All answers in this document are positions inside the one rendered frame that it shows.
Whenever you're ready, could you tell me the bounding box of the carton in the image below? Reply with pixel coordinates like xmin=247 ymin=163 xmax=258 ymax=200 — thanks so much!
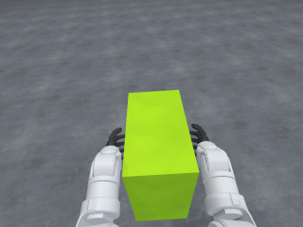
xmin=122 ymin=90 xmax=200 ymax=221

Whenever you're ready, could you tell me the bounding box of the robot right hand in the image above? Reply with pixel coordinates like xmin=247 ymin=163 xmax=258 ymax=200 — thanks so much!
xmin=189 ymin=124 xmax=209 ymax=157

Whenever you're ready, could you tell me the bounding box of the robot right forearm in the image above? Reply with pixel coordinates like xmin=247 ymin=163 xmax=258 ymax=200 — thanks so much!
xmin=196 ymin=141 xmax=257 ymax=227

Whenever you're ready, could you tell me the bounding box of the robot left hand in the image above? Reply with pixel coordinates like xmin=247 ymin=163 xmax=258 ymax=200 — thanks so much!
xmin=106 ymin=128 xmax=126 ymax=160

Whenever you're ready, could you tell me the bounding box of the robot left forearm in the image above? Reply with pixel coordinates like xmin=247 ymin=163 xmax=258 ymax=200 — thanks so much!
xmin=76 ymin=146 xmax=122 ymax=227

